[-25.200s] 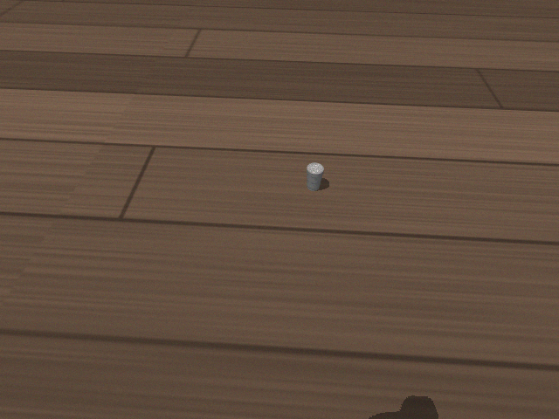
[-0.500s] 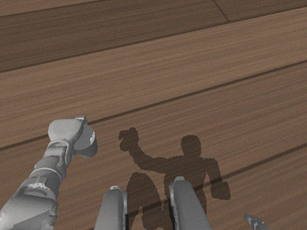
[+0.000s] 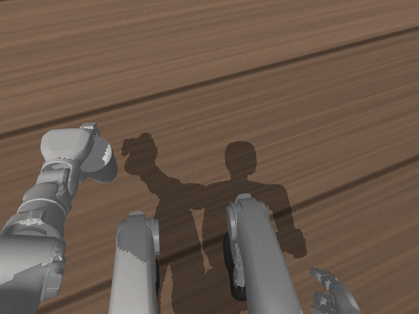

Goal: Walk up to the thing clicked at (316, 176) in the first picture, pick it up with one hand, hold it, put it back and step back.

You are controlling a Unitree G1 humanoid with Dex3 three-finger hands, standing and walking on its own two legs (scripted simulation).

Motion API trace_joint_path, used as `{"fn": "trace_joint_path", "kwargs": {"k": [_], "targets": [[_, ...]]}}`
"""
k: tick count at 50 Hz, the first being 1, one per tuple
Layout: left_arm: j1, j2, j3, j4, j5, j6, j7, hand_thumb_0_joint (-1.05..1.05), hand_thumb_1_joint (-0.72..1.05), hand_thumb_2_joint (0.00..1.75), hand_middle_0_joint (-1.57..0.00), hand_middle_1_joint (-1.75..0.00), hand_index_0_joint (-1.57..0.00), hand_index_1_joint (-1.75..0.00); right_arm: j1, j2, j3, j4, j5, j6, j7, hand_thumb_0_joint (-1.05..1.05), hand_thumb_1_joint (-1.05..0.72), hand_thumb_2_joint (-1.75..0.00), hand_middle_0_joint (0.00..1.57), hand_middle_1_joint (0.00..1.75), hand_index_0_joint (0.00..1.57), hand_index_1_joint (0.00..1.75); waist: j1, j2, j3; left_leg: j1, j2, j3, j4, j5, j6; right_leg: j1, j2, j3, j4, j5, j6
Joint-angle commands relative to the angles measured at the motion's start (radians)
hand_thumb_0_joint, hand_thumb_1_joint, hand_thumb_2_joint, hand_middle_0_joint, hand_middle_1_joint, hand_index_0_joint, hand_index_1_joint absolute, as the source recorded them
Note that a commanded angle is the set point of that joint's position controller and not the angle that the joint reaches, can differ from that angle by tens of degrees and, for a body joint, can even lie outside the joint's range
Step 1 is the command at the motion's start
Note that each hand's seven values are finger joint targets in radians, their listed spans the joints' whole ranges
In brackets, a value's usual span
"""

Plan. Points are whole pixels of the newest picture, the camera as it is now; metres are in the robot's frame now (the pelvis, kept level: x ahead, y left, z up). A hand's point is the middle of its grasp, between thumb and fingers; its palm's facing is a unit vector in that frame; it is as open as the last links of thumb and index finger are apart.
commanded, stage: crouch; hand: left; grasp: from the side
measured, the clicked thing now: (98, 163) +0.44 +0.20 -0.22
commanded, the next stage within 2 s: lower in 0.70 s
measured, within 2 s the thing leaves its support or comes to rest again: rests again in 1.48 s
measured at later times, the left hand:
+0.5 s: hand (86, 167) +0.43 +0.23 -0.23, palm faces -0.47 +0.00 -0.88, open 10.4 cm
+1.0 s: hand (90, 169) +0.44 +0.23 -0.27, palm faces -0.48 -0.01 -0.88, open 10.4 cm
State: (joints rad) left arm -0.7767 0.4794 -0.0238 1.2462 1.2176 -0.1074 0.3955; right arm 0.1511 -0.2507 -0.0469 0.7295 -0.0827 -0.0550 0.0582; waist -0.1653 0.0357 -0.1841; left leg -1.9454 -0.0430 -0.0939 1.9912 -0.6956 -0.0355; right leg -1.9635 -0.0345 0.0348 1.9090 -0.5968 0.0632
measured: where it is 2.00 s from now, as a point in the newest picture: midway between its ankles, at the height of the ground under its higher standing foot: (193, 290)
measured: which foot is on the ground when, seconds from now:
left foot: down 0.00-1.00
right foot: down 0.00-1.00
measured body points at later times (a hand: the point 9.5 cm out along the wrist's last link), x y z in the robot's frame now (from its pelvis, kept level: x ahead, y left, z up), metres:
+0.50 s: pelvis -0.01 +0.00 -0.06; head +0.22 +0.03 +0.33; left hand +0.45 +0.23 -0.18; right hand +0.05 -0.28 -0.18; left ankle +0.07 +0.13 -0.43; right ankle +0.10 -0.15 -0.43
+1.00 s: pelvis -0.01 +0.01 -0.10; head +0.21 +0.05 +0.28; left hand +0.46 +0.23 -0.22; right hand +0.02 -0.27 -0.21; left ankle +0.07 +0.13 -0.43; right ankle +0.10 -0.15 -0.43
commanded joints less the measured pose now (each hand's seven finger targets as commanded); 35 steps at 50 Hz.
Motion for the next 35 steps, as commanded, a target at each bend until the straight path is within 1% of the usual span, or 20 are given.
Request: {"fn": "trace_joint_path", "kwargs": {"k": [1,2,3,5,7,9,10,13,14,16,17,18,21,24,25,29,30,32,34,35], "targets": [[-0.355,0.221,0.043,-0.134,-0.010,0.013,0.052,0.00,0.53,0.90,-0.84,-0.95,-0.88,-0.91,0.188,-0.213,-0.068,-0.036,-0.006,-0.024,0.002,0.00,-0.91,-0.91,0.20,0.30,0.20,0.30,-0.039,0.158,-0.674,0.442,0.001,0.075,-0.222,0.213,0.047,0.363,0.018,-0.108,-0.154,0.173,-0.090],[-0.374,0.237,0.051,-0.158,-0.013,0.014,0.052,0.00,0.52,0.92,-0.84,-0.94,-0.88,-0.91,0.184,-0.214,-0.068,-0.037,-0.006,-0.022,0.003,0.00,-0.91,-0.90,0.20,0.30,0.20,0.30,-0.029,0.174,-0.684,0.427,0.000,0.083,-0.212,0.216,0.050,0.368,0.019,-0.106,-0.146,0.179,-0.090],[-0.319,0.246,0.062,-0.100,-0.008,0.021,0.049,0.00,0.52,0.91,-0.85,-0.94,-0.88,-0.90,0.188,-0.215,-0.067,-0.035,-0.007,-0.022,0.006,0.00,-0.91,-0.91,0.20,0.30,0.20,0.30,-0.029,0.144,-0.655,0.418,0.000,0.080,-0.201,0.226,0.050,0.355,0.016,-0.107,-0.140,0.184,-0.088],[-0.338,0.245,0.056,-0.129,-0.015,0.017,0.041,0.00,0.51,0.92,-0.85,-0.92,-0.88,-0.89,0.184,-0.216,-0.068,-0.039,-0.007,-0.018,0.010,0.00,-0.91,-0.91,0.20,0.30,0.20,0.30,-0.028,0.156,-0.696,0.414,-0.002,0.089,-0.175,0.244,0.052,0.368,0.021,-0.108,-0.123,0.202,-0.088],[-0.312,0.226,0.051,-0.108,-0.021,0.015,0.032,0.00,0.55,0.90,-0.86,-0.95,-0.90,-0.91,0.188,-0.210,-0.066,-0.043,-0.011,-0.016,0.018,0.00,-0.91,-0.91,0.20,0.30,0.20,0.30,-0.037,0.134,-0.657,0.373,-0.002,0.093,-0.149,0.252,0.056,0.369,0.021,-0.109,-0.110,0.216,-0.083],[-0.306,0.252,0.062,-0.100,-0.021,0.011,0.026,0.00,0.55,0.94,-0.87,-0.94,-0.90,-0.91,0.192,-0.216,-0.065,-0.042,-0.011,-0.011,0.024,0.00,-0.91,-0.91,0.20,0.30,0.20,0.30,-0.038,0.124,-0.658,0.346,-0.003,0.094,-0.131,0.262,0.058,0.377,0.021,-0.109,-0.092,0.230,-0.082],[-0.348,0.266,0.066,-0.151,-0.027,0.000,0.024,0.00,0.55,0.92,-0.87,-0.96,-0.90,-0.92,0.189,-0.213,-0.067,-0.042,-0.010,-0.010,0.026,0.00,-0.91,-0.91,0.20,0.30,0.20,0.30,-0.036,0.128,-0.673,0.328,-0.004,0.097,-0.123,0.250,0.061,0.380,0.026,-0.109,-0.083,0.222,-0.082],[-0.300,0.238,0.055,-0.083,-0.023,-0.007,0.017,0.00,0.55,0.89,-0.86,-0.95,-0.90,-0.91,0.188,-0.215,-0.063,-0.047,-0.010,-0.005,0.034,0.00,-0.91,-0.91,0.20,0.30,0.20,0.30,-0.041,0.113,-0.613,0.301,-0.003,0.092,-0.112,0.231,0.058,0.327,0.025,-0.116,-0.071,0.196,-0.083],[-0.334,0.264,0.065,-0.110,-0.023,-0.014,0.020,0.00,0.56,0.90,-0.87,-0.93,-0.90,-0.90,0.183,-0.223,-0.065,-0.047,-0.011,-0.005,0.035,0.00,-0.91,-0.91,0.20,0.30,0.20,0.30,-0.040,0.136,-0.618,0.299,-0.002,0.092,-0.107,0.217,0.058,0.308,0.025,-0.116,-0.062,0.181,-0.085],[-0.342,0.243,0.050,-0.084,-0.015,-0.021,0.019,0.00,0.54,0.89,-0.87,-0.92,-0.90,-0.88,0.190,-0.223,-0.061,-0.042,-0.012,-0.003,0.038,0.00,-0.92,-0.91,0.20,0.30,0.20,0.30,-0.052,0.145,-0.609,0.305,-0.002,0.090,-0.091,0.227,0.055,0.289,0.027,-0.119,-0.048,0.191,-0.086],[-0.363,0.259,0.058,-0.110,-0.009,-0.031,0.020,0.00,0.54,0.88,-0.86,-0.92,-0.90,-0.89,0.202,-0.227,-0.063,-0.034,-0.015,-0.001,0.042,0.00,-0.92,-0.91,0.20,0.30,0.20,0.30,-0.055,0.141,-0.620,0.297,-0.002,0.091,-0.082,0.231,0.056,0.296,0.028,-0.121,-0.041,0.197,-0.085],[-0.375,0.285,0.068,-0.108,-0.004,-0.034,0.024,0.00,0.52,0.87,-0.85,-0.91,-0.88,-0.88,0.193,-0.233,-0.060,-0.039,-0.013,-0.001,0.042,0.00,-0.92,-0.91,0.20,0.30,0.20,0.30,-0.040,0.152,-0.642,0.290,-0.005,0.092,-0.079,0.229,0.055,0.293,0.029,-0.122,-0.029,0.191,-0.087],[-0.387,0.281,0.066,-0.093,0.000,-0.045,0.035,0.00,0.52,0.90,-0.86,-0.91,-0.89,-0.88,0.194,-0.232,-0.056,-0.037,-0.016,-0.001,0.047,0.00,-0.92,-0.91,0.20,0.30,0.20,0.30,-0.047,0.160,-0.650,0.300,-0.004,0.088,-0.064,0.218,0.053,0.262,0.030,-0.128,-0.010,0.177,-0.088],[-0.411,0.290,0.066,-0.046,0.016,-0.054,0.050,0.00,0.53,0.87,-0.86,-0.91,-0.89,-0.88,0.195,-0.237,-0.052,-0.030,-0.023,-0.003,0.051,0.00,-0.92,-0.91,0.20,0.30,0.20,0.30,-0.058,0.174,-0.621,0.259,-0.008,0.092,-0.054,0.175,0.054,0.233,0.033,-0.134,0.004,0.139,-0.090],[-0.412,0.302,0.083,-0.031,0.015,-0.052,0.060,0.00,0.52,0.87,-0.86,-0.90,-0.89,-0.87,0.197,-0.240,-0.051,-0.027,-0.023,-0.005,0.051,0.00,-0.92,-0.91,0.20,0.30,0.20,0.30,-0.053,0.164,-0.598,0.251,-0.007,0.086,-0.057,0.153,0.054,0.208,0.028,-0.133,0.003,0.120,-0.089],[-0.442,0.292,0.068,0.011,0.028,-0.054,0.073,0.00,0.50,0.84,-0.84,-0.88,-0.87,-0.85,0.191,-0.241,-0.043,-0.019,-0.029,-0.010,0.052,0.00,-0.92,-0.91,0.20,0.30,0.20,0.30,-0.072,0.175,-0.596,0.234,-0.011,0.086,-0.040,0.120,0.055,0.172,0.030,-0.139,0.022,0.094,-0.090],[-0.473,0.307,0.072,-0.006,0.024,-0.055,0.078,0.00,0.50,0.85,-0.85,-0.87,-0.88,-0.85,0.188,-0.241,-0.042,-0.017,-0.030,-0.011,0.053,0.00,-0.92,-0.91,0.20,0.30,0.20,0.30,-0.066,0.169,-0.612,0.215,-0.013,0.091,-0.032,0.110,0.059,0.186,0.033,-0.139,0.022,0.086,-0.090],[-0.443,0.297,0.073,0.062,0.032,-0.047,0.080,0.00,0.50,0.86,-0.85,-0.87,-0.88,-0.85,0.195,-0.246,-0.036,-0.013,-0.034,-0.015,0.053,0.00,-0.92,-0.91,0.20,0.30,0.20,0.30,-0.078,0.157,-0.573,0.201,-0.013,0.084,-0.026,0.102,0.058,0.145,0.028,-0.140,0.030,0.080,-0.088],[-0.460,0.296,0.061,0.064,0.029,-0.048,0.078,0.00,0.50,0.85,-0.86,-0.87,-0.88,-0.84,0.186,-0.245,-0.035,-0.008,-0.037,-0.017,0.054,0.00,-0.92,-0.91,0.20,0.30,0.20,0.30,-0.080,0.154,-0.583,0.187,-0.018,0.093,-0.012,0.087,0.064,0.159,0.034,-0.140,0.032,0.068,-0.089],[-0.490,0.322,0.073,0.040,0.027,-0.049,0.082,0.00,0.49,0.85,-0.86,-0.85,-0.88,-0.83,0.186,-0.248,-0.035,-0.007,-0.036,-0.017,0.052,0.00,-0.92,-0.91,0.20,0.30,0.20,0.30,-0.074,0.157,-0.593,0.176,-0.018,0.094,-0.007,0.081,0.065,0.157,0.033,-0.138,0.033,0.064,-0.088]]}}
